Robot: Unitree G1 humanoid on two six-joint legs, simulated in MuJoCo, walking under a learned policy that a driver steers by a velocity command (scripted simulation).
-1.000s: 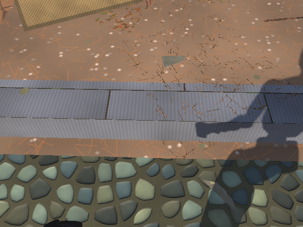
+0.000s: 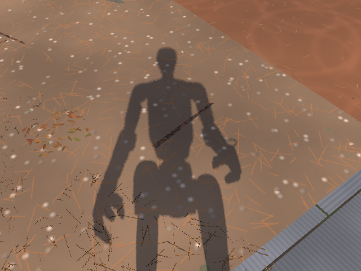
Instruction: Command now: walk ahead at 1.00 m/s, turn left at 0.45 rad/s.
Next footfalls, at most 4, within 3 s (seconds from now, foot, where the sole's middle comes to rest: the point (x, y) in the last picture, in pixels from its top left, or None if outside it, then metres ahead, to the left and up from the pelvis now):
0.22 left None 0.31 0.11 -0.61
0.58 right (170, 198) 0.74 0.05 -0.61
1.02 left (76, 152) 0.98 0.43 -0.61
1.36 right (34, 98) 1.32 0.69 -0.61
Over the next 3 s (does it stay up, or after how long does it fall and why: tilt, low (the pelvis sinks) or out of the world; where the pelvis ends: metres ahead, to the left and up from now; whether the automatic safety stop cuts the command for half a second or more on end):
stays up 1.25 0.66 0.16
